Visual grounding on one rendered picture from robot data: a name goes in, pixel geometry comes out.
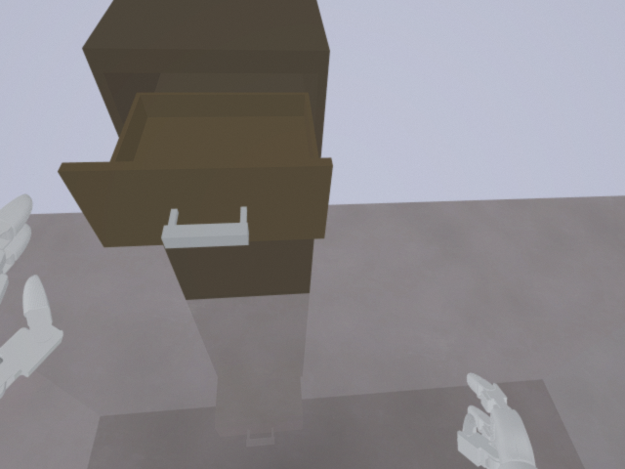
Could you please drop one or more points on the handle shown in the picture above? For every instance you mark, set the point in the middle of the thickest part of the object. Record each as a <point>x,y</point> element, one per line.
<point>205,235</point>

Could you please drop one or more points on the left robot hand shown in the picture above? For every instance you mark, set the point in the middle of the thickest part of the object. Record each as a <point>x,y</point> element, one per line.
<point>28,348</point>

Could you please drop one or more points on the cabinet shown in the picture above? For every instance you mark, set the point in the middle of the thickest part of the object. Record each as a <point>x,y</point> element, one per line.
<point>218,46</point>

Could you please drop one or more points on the drawer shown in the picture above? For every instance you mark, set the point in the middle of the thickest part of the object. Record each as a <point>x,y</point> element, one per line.
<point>207,155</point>

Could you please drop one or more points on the right robot hand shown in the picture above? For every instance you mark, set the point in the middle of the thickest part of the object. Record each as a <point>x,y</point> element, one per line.
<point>503,437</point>

